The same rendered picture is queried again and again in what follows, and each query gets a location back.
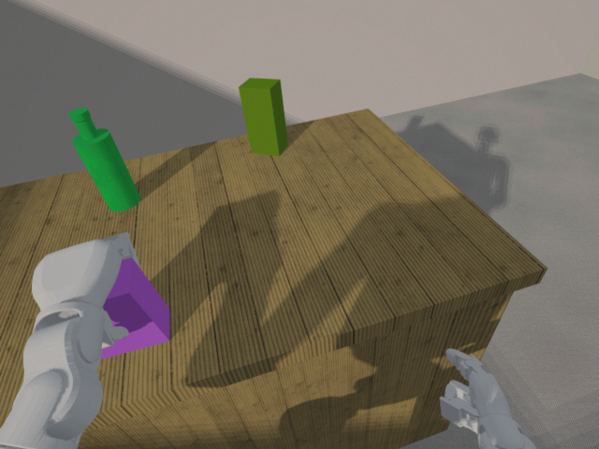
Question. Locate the robot left hand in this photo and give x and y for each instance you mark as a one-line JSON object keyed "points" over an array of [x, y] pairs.
{"points": [[85, 273]]}

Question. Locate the robot right hand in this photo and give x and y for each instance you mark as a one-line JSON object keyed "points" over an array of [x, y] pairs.
{"points": [[465, 406]]}

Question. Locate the robot left forearm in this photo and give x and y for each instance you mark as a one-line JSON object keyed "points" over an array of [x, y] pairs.
{"points": [[61, 393]]}

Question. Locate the table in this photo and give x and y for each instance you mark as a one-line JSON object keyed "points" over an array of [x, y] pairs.
{"points": [[312, 296]]}

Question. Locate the robot right forearm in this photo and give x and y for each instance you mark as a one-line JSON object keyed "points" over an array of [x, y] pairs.
{"points": [[497, 431]]}

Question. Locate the sponge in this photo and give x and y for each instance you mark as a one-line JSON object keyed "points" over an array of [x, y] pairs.
{"points": [[134, 303]]}

